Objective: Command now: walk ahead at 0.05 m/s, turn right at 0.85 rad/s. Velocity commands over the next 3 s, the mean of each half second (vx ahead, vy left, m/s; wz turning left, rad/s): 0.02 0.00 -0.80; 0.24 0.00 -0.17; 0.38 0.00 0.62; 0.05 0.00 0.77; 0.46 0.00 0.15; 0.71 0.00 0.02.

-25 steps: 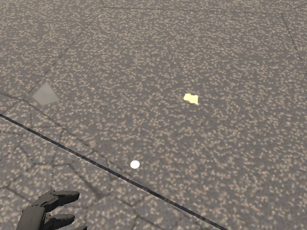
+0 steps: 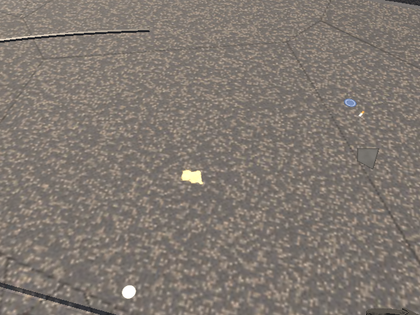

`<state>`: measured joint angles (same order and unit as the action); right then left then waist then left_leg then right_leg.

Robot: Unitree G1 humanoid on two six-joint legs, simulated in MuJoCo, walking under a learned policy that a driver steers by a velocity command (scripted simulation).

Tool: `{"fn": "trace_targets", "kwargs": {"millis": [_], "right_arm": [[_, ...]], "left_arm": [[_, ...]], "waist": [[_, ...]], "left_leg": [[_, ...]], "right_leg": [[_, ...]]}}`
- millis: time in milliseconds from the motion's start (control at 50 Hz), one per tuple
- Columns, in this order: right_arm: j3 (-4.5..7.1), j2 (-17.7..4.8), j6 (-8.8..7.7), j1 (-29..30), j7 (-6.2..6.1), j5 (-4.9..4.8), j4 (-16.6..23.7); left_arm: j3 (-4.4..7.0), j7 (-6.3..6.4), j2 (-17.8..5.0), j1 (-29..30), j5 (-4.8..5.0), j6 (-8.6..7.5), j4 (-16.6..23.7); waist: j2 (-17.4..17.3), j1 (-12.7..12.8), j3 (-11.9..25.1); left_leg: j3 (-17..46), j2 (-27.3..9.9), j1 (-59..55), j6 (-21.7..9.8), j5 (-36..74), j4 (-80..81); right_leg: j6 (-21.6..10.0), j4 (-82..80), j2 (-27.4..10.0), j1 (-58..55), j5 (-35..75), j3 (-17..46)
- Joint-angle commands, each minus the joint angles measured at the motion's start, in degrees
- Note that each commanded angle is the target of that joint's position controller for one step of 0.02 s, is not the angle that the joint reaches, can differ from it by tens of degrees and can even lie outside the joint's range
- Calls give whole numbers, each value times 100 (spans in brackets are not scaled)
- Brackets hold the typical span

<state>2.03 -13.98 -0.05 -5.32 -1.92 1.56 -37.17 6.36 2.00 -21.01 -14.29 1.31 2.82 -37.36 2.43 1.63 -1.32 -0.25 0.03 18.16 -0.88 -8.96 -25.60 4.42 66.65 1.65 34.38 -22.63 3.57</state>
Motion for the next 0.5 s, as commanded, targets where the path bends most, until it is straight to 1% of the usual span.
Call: {"fn": "trace_targets", "kwargs": {"millis": [20, 60, 100, 120, 160, 200, 220, 240, 260, 280, 300, 320, 340, 360, 380, 400, 420, 440, 460, 500], "right_arm": [[231, -710, -64, 321, -111, 4, 397], [301, -831, -16, 47, -143, 7, 282], [391, -1012, 9, 3, -119, -14, 233], [438, -1110, 15, 15, -94, -27, 222], [520, -1257, 3, 52, -29, -84, 190], [577, -1308, -43, 10, 44, -197, 137], [595, -1302, -65, 14, 72, -257, 113], [602, -1248, -75, 27, 90, -318, 74], [578, -1058, -84, -229, 122, -331, -52], [525, -803, -75, -411, 160, -195, -48], [404, -557, -85, -67, 129, 30, 456], [488, -916, -104, 448, 71, -2, 471], [509, -984, -94, 528, 27, -148, 437], [526, -957, -65, 306, -45, -150, 269], [536, -1004, -24, 136, -92, -98, 176], [541, -991, 0, -19, -83, -66, 106], [532, -958, 6, -153, -60, -76, 54], [507, -899, 9, -227, -41, -106, 14], [471, -833, 15, -221, -32, -130, 5], [387, -699, 23, -125, -10, -137, 33]], "left_arm": [[69, -33, -231, -118, 27, 22, 427], [-4, -107, -107, 241, 13, 3, 608], [-60, -203, -23, 394, -7, -5, 706], [-73, -245, -16, 442, -10, -3, 738], [-38, -302, -119, 428, 1, 32, 743], [18, -347, -219, 426, 9, 109, 765], [47, -368, -227, 384, 12, 148, 761], [87, -368, -220, 227, 16, 172, 703], [175, -309, -352, -73, -1, 177, 585], [373, -208, -963, -468, 0, 143, 542], [452, -179, -1672, -292, -165, 40, 744], [373, -249, -1257, -287, -304, -115, 808], [263, -240, -1067, -117, -302, -213, 738], [198, -171, -823, 240, -170, -230, 734], [93, -118, -559, 544, -54, -193, 769], [33, -77, -484, 708, -77, -172, 803], [-1, -57, -450, 759, -132, -165, 801], [-18, -44, -440, 755, -163, -174, 775], [-30, -34, -431, 721, -168, -188, 738], [-48, -14, -421, 684, -153, -187, 664]], "waist": [[-980, -44, 365], [-969, -232, 511], [-1021, -285, 653], [-1061, -290, 694], [-1163, -249, 721], [-1232, -214, 712], [-1219, -148, 725], [-1143, -19, 757], [-826, 66, 787], [511, 111, 686], [2069, -90, 820], [1135, 424, 1299], [814, 257, 1063], [439, 24, 905], [441, -109, 846], [540, -212, 899], [520, -266, 971], [461, -269, 1006], [423, -239, 984], [464, -157, 923]], "left_leg": [[740, -1366, -777, -1092, 891, 967], [576, -1527, -1165, -1206, 1110, 906], [329, -1662, -1224, -1226, 1269, 823], [201, -1729, -1160, -1202, 1331, 803], [-45, -1822, -1038, -1102, 1426, 720], [-176, -1955, -1121, -955, 1434, 514], [-280, -1984, -1137, -817, 1374, 317], [-487, -1924, -1012, -583, 1177, -32], [-767, -1687, -592, -235, 725, -652], [-1252, -1101, 780, 291, -853, -2219], [-778, -234, 2732, 695, -3035, -3725], [182, -197, 2821, 597, -2903, -4523], [332, -245, 2768, 428, -2381, -4607], [379, -366, 2716, 388, -1849, -4404], [373, -401, 2538, 421, -1529, -4225], [283, -318, 2136, 468, -1281, -4312], [240, -240, 1914, 502, -1103, -4325], [221, -202, 1794, 523, -979, -4175], [225, -194, 1764, 538, -896, -3873], [263, -222, 1625, 556, -805, -3170]], "right_leg": [[244, 350, -468, 617, 401, -182], [284, -258, -611, 600, 467, -236], [218, -878, -698, 217, 429, -334], [152, -1175, -707, -43, 436, -414], [-1, -1717, -629, -562, 407, -631], [-185, -2295, -567, -889, 389, -754], [-303, -2726, -509, -1130, 515, -825], [-460, -3329, -383, -1572, 881, -919], [-677, -3858, -224, -2280, 1388, -785], [-1134, -4394, -1018, -3345, 3377, 607], [-2337, -4359, -2292, -3915, 4562, 2884], [-2595, -4584, -2362, -3723, 4057, 2713], [-2278, -4609, -2073, -3420, 3654, 2153], [-1905, -4518, -1751, -3189, 3340, 1669], [-1723, -4463, -1610, -2949, 3387, 1407], [-1689, -4441, -1470, -2617, 3672, 1198], [-1692, -4447, -1389, -2501, 3763, 1092], [-1695, -4454, -1345, -2480, 3753, 1017], [-1692, -4461, -1321, -2526, 3671, 1003], [-1684, -4434, -1305, -2597, 3389, 1041]]}}
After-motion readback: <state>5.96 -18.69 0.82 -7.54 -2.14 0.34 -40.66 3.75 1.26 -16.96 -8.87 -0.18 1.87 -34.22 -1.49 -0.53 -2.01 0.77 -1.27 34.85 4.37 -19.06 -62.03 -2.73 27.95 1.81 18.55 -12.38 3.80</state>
